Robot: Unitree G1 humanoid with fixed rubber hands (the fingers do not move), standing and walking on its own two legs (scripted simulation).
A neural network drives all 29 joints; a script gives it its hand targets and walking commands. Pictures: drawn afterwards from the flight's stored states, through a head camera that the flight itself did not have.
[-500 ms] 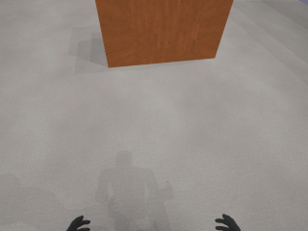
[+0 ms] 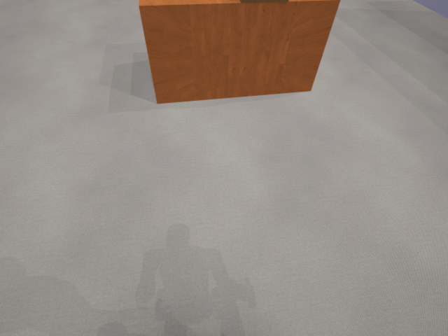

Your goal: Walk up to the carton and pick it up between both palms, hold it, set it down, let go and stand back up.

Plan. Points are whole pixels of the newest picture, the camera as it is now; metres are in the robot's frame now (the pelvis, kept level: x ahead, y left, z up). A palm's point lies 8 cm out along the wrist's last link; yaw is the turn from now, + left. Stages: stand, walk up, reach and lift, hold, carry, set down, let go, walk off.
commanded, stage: stand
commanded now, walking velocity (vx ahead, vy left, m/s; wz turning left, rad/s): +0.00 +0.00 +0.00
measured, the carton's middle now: out of the picture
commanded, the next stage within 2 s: walk up in 0.90 s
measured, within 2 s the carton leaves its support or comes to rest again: neither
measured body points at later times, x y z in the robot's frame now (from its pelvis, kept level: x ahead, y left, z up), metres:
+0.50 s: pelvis -0.01 +0.00 +0.01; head +0.00 +0.00 +0.46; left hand +0.00 +0.22 -0.15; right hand +0.00 -0.22 -0.15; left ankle -0.02 +0.13 -0.73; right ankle -0.03 -0.11 -0.73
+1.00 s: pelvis -0.01 -0.01 +0.01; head +0.00 -0.01 +0.46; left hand -0.03 +0.20 -0.15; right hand -0.04 -0.21 -0.15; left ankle -0.02 +0.13 -0.73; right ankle -0.03 -0.11 -0.73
